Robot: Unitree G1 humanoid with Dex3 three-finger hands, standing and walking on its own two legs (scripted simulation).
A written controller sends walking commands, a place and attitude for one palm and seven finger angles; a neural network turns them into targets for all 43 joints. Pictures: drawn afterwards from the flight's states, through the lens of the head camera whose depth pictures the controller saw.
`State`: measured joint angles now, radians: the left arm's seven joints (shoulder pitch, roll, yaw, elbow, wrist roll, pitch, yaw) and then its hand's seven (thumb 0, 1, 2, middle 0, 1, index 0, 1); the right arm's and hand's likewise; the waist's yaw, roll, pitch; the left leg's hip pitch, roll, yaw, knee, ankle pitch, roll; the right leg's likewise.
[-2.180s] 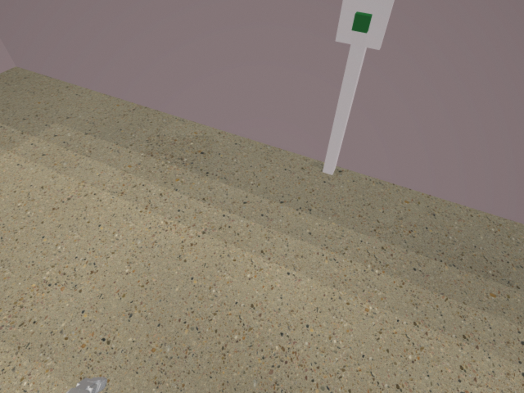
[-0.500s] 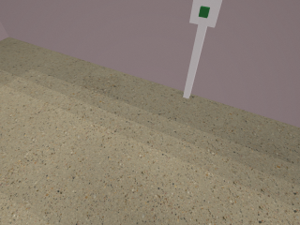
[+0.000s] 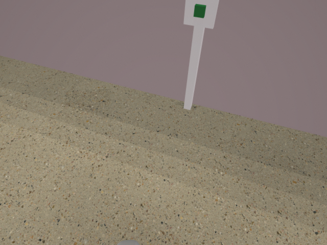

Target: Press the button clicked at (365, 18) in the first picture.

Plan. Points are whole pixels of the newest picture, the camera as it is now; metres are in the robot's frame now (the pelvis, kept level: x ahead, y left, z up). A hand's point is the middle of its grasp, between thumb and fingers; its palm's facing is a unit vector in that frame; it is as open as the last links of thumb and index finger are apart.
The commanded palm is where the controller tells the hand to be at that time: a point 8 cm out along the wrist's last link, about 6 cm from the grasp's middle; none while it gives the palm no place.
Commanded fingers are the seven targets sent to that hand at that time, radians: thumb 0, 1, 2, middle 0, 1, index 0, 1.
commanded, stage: walk to a spot facing it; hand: left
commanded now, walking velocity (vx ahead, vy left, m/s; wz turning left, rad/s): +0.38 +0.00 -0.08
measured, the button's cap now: (199, 10) +1.27 -0.08 +0.06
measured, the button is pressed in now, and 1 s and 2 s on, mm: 0 0 0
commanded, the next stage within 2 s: take the last steps up to it in 0.84 s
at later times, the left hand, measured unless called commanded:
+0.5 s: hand (94, 197) +0.27 +0.26 -0.17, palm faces -0.02 -0.99 -0.16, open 7.4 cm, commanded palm none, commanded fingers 0.00 0.90 0.90 -0.20 -0.30 -0.20 -0.30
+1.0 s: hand (150, 126) +0.60 +0.12 -0.18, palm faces -0.33 -0.93 -0.15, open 7.4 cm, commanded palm none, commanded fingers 0.00 0.90 0.90 -0.20 -0.30 -0.20 -0.30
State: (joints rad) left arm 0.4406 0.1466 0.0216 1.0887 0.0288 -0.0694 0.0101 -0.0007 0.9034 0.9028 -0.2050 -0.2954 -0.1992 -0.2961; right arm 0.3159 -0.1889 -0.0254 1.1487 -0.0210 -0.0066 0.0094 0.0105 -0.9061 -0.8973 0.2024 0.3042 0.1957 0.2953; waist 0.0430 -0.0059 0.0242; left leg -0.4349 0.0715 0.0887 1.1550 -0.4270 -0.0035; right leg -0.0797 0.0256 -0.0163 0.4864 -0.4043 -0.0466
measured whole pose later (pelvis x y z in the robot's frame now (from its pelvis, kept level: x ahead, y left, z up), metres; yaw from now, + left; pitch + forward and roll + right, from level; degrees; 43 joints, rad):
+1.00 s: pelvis +0.43 -0.01 -0.02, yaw -19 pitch +0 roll -2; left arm 0.11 0.17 0.06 0.96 0.02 -0.05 -0.02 0.00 0.91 0.90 -0.20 -0.30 -0.20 -0.30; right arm 0.47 -0.11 -0.03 1.14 0.00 -0.03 -0.01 0.01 -0.90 -0.90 0.20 0.30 0.20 0.30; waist -0.04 0.00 0.10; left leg -0.22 0.14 0.18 1.17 -0.49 -0.04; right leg -0.40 -0.01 -0.17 0.66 -0.24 -0.08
